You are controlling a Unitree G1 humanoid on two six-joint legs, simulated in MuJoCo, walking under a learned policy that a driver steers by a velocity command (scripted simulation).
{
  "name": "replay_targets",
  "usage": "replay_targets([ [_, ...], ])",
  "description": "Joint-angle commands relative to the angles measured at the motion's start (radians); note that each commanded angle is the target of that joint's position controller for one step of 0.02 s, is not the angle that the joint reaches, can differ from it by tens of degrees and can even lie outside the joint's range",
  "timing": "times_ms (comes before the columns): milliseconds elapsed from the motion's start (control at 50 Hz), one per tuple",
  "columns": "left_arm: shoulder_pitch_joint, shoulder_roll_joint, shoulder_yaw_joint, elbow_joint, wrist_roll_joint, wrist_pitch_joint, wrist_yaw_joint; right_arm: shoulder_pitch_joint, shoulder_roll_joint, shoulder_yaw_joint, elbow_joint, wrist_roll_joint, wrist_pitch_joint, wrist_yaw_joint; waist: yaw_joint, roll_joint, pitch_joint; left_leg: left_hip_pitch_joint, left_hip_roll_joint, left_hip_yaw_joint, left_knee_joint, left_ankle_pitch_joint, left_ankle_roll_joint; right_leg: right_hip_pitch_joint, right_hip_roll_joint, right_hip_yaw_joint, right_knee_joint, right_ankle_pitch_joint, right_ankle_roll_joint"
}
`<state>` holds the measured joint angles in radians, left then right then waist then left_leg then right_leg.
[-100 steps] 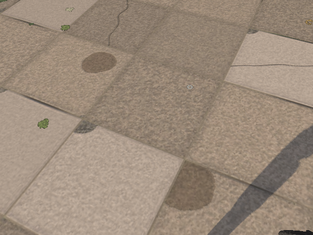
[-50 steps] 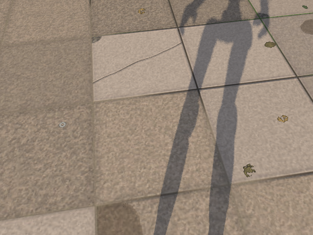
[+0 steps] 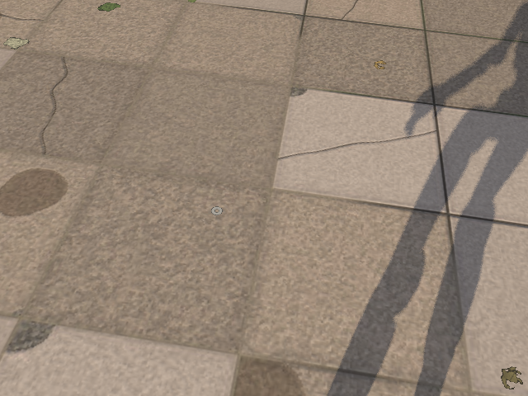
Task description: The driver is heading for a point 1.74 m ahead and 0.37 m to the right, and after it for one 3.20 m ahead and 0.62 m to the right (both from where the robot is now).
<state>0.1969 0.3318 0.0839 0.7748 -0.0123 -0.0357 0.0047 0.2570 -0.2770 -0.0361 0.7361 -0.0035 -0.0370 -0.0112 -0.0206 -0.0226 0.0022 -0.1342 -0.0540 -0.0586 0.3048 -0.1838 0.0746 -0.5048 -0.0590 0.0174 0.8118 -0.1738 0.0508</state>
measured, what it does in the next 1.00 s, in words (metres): walks ahead, turning right: right foot, then left foot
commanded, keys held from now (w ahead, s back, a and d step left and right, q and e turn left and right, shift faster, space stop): w+e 0.64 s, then w+q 0.36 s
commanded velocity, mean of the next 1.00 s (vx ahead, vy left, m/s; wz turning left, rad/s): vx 0.46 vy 0.00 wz -0.26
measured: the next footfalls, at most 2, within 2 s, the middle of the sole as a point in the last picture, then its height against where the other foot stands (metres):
right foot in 0.32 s outside the picture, level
left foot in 0.80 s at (300, 361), level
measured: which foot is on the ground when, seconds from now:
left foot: down 0.00-0.34, up 0.36-0.78, down 0.80-1.00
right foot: up 0.00-0.30, down 0.32-0.82, up 0.84-1.00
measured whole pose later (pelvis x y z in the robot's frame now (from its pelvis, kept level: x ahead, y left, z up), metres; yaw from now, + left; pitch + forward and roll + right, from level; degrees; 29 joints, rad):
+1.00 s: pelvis +0.51 -0.16 -0.01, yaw -17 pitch +1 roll +1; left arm 0.23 0.30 0.03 0.69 0.01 -0.09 0.00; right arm 0.30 -0.28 -0.05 0.74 0.01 -0.08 0.03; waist -0.03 -0.03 0.04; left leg -0.26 -0.11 -0.05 0.38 -0.14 0.08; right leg -0.48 -0.03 0.06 1.09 -0.34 0.00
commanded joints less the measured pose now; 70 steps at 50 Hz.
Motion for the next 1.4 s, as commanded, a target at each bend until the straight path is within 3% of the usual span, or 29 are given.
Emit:
replay_targets([
  [20, -0.107, 0.069, 0.003, -0.088, -0.009, -0.025, -0.009, 0.006, -0.205, -0.055, -0.035, -0.001, -0.026, -0.001, -0.050, 0.139, 0.049, 0.065, 0.297, -0.228, -0.200, -0.247, 0.144, -0.147, -0.030, 0.016, -0.070, 0.041, -0.003],
  [240, -0.158, 0.047, -0.026, -0.157, -0.017, -0.038, -0.050, 0.049, -0.217, -0.071, 0.032, 0.019, -0.022, 0.017, -0.070, 0.101, 0.090, 0.161, 0.337, -0.016, -0.152, 0.013, 0.115, -0.118, -0.017, -0.035, -0.203, 0.000, -0.082],
  [300, 0.023, 0.099, 0.006, -0.128, -0.014, -0.034, -0.049, 0.012, -0.222, -0.072, 0.020, 0.024, -0.009, 0.010, 0.049, 0.079, -0.026, 0.089, 0.277, 0.107, 0.140, 0.473, 0.049, 0.206, 0.082, -0.119, -0.275, 0.012, -0.144],
  [320, 0.188, 0.163, 0.040, -0.089, -0.022, -0.028, -0.039, 0.025, -0.183, -0.056, 0.009, 0.009, -0.012, 0.003, 0.120, 0.030, -0.132, -0.036, 0.225, 0.173, 0.392, 0.503, -0.001, 0.457, 0.073, -0.054, -0.275, 0.004, -0.183],
  [340, 0.303, 0.298, 0.071, -0.087, -0.018, -0.020, -0.023, 0.050, -0.097, -0.023, -0.056, -0.021, -0.032, 0.004, 0.125, -0.218, -0.227, -0.423, 0.084, 0.208, 0.808, 0.075, -0.091, 0.763, -0.196, 0.450, -0.366, -0.154, -0.340],
  [360, 0.316, 0.251, 0.047, -0.105, -0.015, -0.031, -0.030, 0.028, -0.097, -0.016, -0.060, -0.012, -0.067, 0.012, 0.126, -0.227, -0.311, -0.624, -0.011, 0.003, 0.977, -0.374, -0.096, 0.868, -0.298, 0.821, -0.543, -0.288, -0.422],
  [380, 0.264, 0.184, 0.028, -0.111, -0.008, -0.037, -0.032, -0.033, -0.180, -0.036, -0.073, 0.032, -0.090, 0.029, 0.136, -0.145, -0.195, -0.727, 0.063, -0.045, 1.022, -0.306, -0.072, 0.807, -0.282, 0.696, -0.558, -0.306, -0.379],
  [400, 0.218, 0.157, 0.020, -0.124, -0.003, -0.039, -0.032, -0.064, -0.185, -0.034, -0.079, 0.039, -0.102, 0.034, 0.116, -0.085, -0.117, -0.717, 0.110, -0.027, 0.972, -0.221, -0.050, 0.698, -0.239, 0.563, -0.549, -0.240, -0.349],
  [420, 0.161, 0.137, 0.012, -0.137, 0.000, -0.037, -0.031, -0.073, -0.175, -0.034, -0.075, 0.016, -0.106, 0.031, 0.083, -0.011, -0.060, -0.673, 0.143, -0.021, 0.887, -0.156, -0.051, 0.581, -0.198, 0.472, -0.556, -0.143, -0.327],
  [440, 0.117, 0.114, 0.001, -0.154, 0.008, -0.036, -0.029, -0.069, -0.176, -0.040, -0.072, -0.003, -0.100, 0.027, 0.051, -0.017, -0.030, -0.609, 0.164, -0.024, 0.813, -0.105, -0.058, 0.491, -0.160, 0.404, -0.577, -0.039, -0.315],
  [500, 0.078, 0.123, 0.002, -0.169, 0.006, -0.039, -0.015, -0.038, -0.147, -0.039, -0.067, -0.015, -0.074, 0.028, 0.009, -0.045, -0.013, -0.529, 0.149, 0.003, 0.726, -0.027, -0.109, 0.368, -0.113, 0.304, -0.616, 0.181, -0.330],
  [600, 0.146, 0.144, 0.013, -0.128, -0.007, -0.032, 0.011, -0.223, -0.086, -0.016, -0.119, -0.010, -0.072, 0.027, 0.064, -0.054, 0.034, -0.452, 0.080, 0.027, 0.349, 0.251, -0.150, 0.283, -0.028, 0.199, -0.601, 0.218, -0.268],
  [740, 0.213, 0.129, 0.014, -0.059, -0.004, -0.018, 0.021, -0.281, -0.118, -0.025, -0.131, 0.009, -0.091, 0.057, 0.081, -0.089, 0.046, -0.424, 0.081, 0.011, 0.179, 0.261, -0.064, 0.504, -0.144, 0.254, -0.523, 0.268, -0.229],
  [780, 0.201, 0.138, 0.017, -0.057, 0.000, -0.007, 0.018, -0.200, -0.151, -0.042, -0.114, 0.008, -0.090, 0.052, 0.038, -0.103, -0.008, -0.317, 0.036, 0.070, 0.171, 0.143, -0.013, 0.568, -0.129, 0.219, -0.393, 0.583, -0.208],
  [800, 0.192, 0.128, 0.009, -0.060, 0.006, -0.001, 0.018, -0.082, -0.181, -0.059, -0.085, 0.005, -0.089, 0.048, -0.025, -0.090, -0.098, -0.145, 0.026, 0.089, 0.165, 0.170, 0.026, 0.551, -0.083, 0.171, -0.224, 0.717, -0.185],
  [820, 0.200, 0.094, -0.009, -0.080, 0.024, 0.002, 0.022, 0.082, -0.223, -0.066, -0.064, -0.003, -0.086, 0.046, -0.085, -0.011, -0.251, 0.149, 0.165, -0.093, 0.215, 0.231, 0.097, 0.389, -0.034, 0.142, 0.045, 0.528, -0.159],
  [840, 0.348, 0.010, -0.032, -0.084, 0.012, -0.013, 0.013, 0.168, -0.300, -0.092, -0.030, -0.001, -0.078, 0.054, -0.022, 0.299, -0.374, 0.500, 0.384, -0.589, 0.136, 0.015, 0.285, -0.010, 0.148, 0.074, 0.437, -0.125, -0.066],
  [860, 0.303, 0.067, -0.032, -0.086, 0.011, -0.031, 0.008, 0.165, -0.209, -0.068, -0.028, 0.035, -0.077, 0.062, -0.046, 0.264, -0.342, 0.516, 0.383, -0.773, 0.000, -0.174, 0.269, -0.156, 0.130, 0.143, 0.513, -0.365, -0.069],
  [880, 0.167, 0.123, -0.016, -0.115, -0.013, -0.046, 0.001, 0.091, -0.165, -0.056, -0.044, 0.035, -0.072, 0.057, -0.060, 0.166, -0.176, 0.387, 0.362, -0.630, -0.012, -0.195, 0.224, -0.224, 0.073, 0.142, 0.526, -0.291, -0.077],
  [920, 0.031, 0.107, -0.020, -0.152, 0.009, -0.074, -0.004, 0.019, -0.153, -0.050, -0.063, 0.012, -0.058, 0.049, -0.031, 0.018, -0.024, 0.146, 0.285, -0.458, -0.045, 0.012, 0.197, -0.202, 0.018, 0.099, 0.403, -0.192, -0.077],
  [1000, 0.059, 0.060, -0.028, -0.155, 0.033, -0.070, -0.005, 0.015, -0.139, -0.044, -0.064, 0.016, -0.053, 0.029, 0.027, 0.096, -0.025, 0.017, 0.212, -0.330, -0.093, 0.221, 0.209, -0.106, -0.014, 0.068, 0.198, -0.151, -0.028],
  [1120, -0.155, 0.014, -0.048, -0.203, 0.023, -0.076, -0.009, 0.089, -0.189, -0.062, -0.033, 0.029, -0.029, -0.003, -0.041, 0.095, 0.014, -0.124, 0.141, -0.230, -0.092, 0.189, 0.147, 0.015, 0.050, 0.038, -0.193, 0.200, 0.022],
  [1220, -0.212, 0.058, -0.025, -0.220, 0.004, -0.089, -0.019, 0.137, -0.180, -0.065, -0.016, 0.037, -0.008, -0.010, -0.039, 0.123, 0.005, -0.032, 0.180, -0.348, 0.009, 0.094, 0.106, 0.100, 0.075, 0.081, -0.324, 0.174, -0.006],
  [1280, -0.037, 0.110, 0.009, -0.182, 0.011, -0.098, -0.008, 0.104, -0.137, -0.054, -0.033, 0.028, -0.002, -0.006, 0.064, 0.126, -0.080, -0.059, 0.125, -0.333, 0.211, 0.154, 0.050, 0.373, 0.027, 0.082, -0.394, 0.112, -0.083],
  [1300, 0.113, 0.164, 0.025, -0.171, 0.024, -0.097, 0.001, 0.108, -0.075, -0.032, -0.055, 0.009, -0.006, -0.002, 0.123, 0.014, -0.220, -0.176, 0.063, -0.249, 0.487, -0.001, 0.015, 0.615, -0.146, 0.245, -0.378, 0.038, -0.148],
  [1320, 0.176, 0.232, 0.042, -0.134, 0.029, -0.079, -0.005, 0.245, -0.021, -0.013, -0.083, 0.037, -0.015, -0.002, 0.060, -0.297, -0.317, -0.502, -0.057, -0.119, 0.776, -0.412, -0.040, 0.867, -0.352, 0.684, -0.463, -0.170, -0.305],
  [1340, 0.157, 0.143, 0.027, -0.141, 0.012, -0.074, -0.012, 0.236, -0.124, -0.032, -0.059, 0.050, -0.013, -0.006, 0.075, -0.205, -0.235, -0.626, 0.032, -0.128, 0.913, -0.387, -0.055, 0.808, -0.362, 0.761, -0.510, -0.364, -0.299],
  [1360, 0.119, 0.084, 0.012, -0.146, 0.009, -0.072, -0.010, 0.134, -0.173, -0.047, -0.066, 0.044, -0.008, -0.007, 0.097, -0.109, -0.112, -0.649, 0.063, -0.115, 0.948, -0.290, -0.063, 0.697, -0.312, 0.603, -0.522, -0.319, -0.258],
  [1400, 0.048, 0.045, -0.003, -0.135, 0.021, -0.067, -0.011, 0.052, -0.155, -0.052, -0.087, 0.023, -0.002, -0.004, 0.068, -0.049, -0.002, -0.605, 0.116, -0.085, 0.899, -0.173, -0.079, 0.517, -0.228, 0.379, -0.559, -0.071, -0.229],
])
